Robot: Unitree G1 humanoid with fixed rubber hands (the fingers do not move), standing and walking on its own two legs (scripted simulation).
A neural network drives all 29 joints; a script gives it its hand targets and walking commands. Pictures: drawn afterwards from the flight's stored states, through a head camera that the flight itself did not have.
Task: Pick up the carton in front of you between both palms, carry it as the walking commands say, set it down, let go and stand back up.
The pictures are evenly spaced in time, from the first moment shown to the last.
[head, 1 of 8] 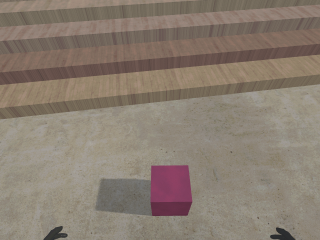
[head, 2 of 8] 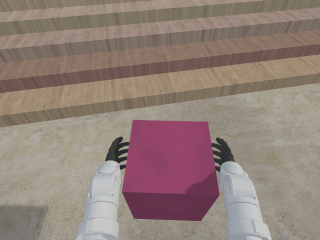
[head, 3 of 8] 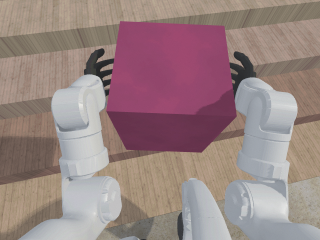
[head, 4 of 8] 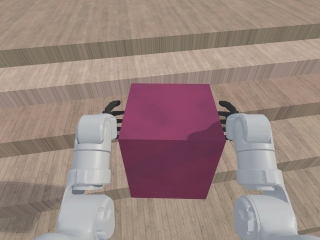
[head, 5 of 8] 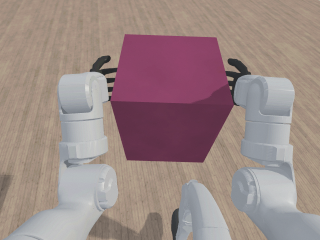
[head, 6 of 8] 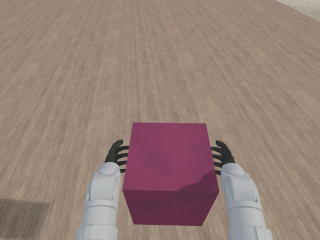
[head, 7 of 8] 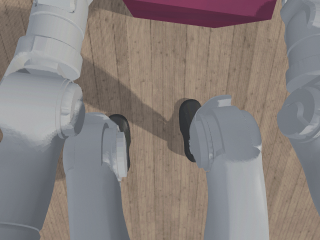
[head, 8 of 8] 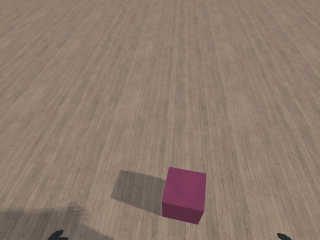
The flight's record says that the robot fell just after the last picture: no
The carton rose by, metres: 1.79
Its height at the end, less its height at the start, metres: +1.03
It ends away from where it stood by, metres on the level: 5.92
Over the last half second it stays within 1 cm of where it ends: yes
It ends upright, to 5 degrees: yes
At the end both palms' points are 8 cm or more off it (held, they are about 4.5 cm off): yes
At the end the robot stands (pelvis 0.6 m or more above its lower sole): yes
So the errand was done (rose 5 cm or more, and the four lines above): yes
